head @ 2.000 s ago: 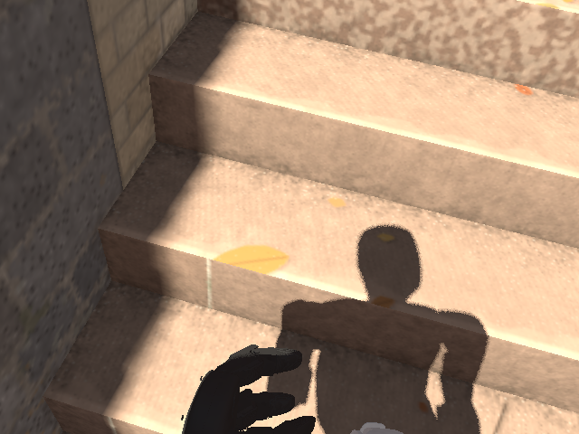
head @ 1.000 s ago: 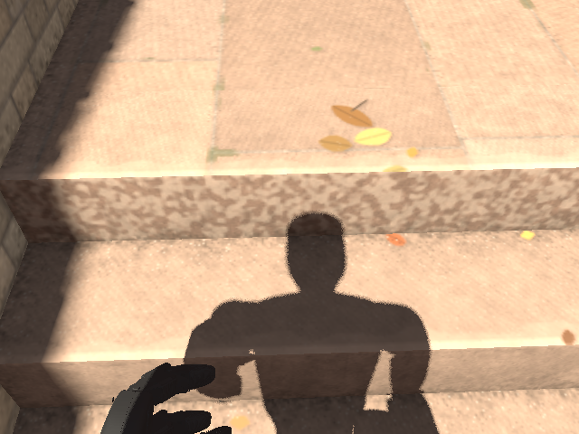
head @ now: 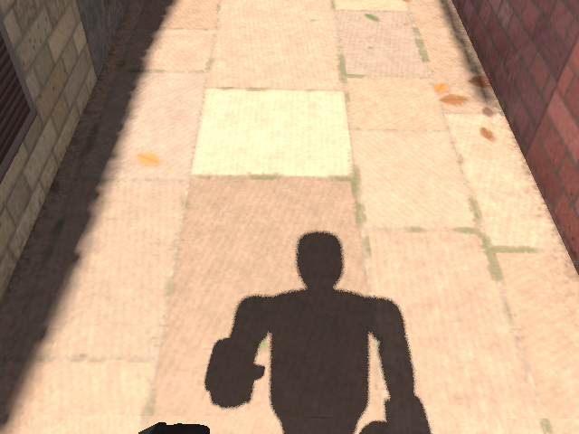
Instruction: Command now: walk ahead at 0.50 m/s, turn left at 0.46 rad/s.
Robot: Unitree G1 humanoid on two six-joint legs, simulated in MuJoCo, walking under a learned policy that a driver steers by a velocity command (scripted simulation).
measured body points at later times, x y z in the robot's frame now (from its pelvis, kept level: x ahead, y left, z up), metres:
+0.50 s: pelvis +0.23 +0.08 +0.13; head +0.26 +0.08 +0.58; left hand +0.18 +0.32 -0.01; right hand +0.49 -0.07 +0.04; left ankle +0.33 +0.17 -0.49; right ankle +0.09 -0.13 -0.50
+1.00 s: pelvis +0.39 +0.14 +0.25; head +0.37 +0.16 +0.70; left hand +0.43 +0.40 +0.12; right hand +0.56 -0.06 +0.15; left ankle +0.34 +0.17 -0.49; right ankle +0.53 -0.02 -0.40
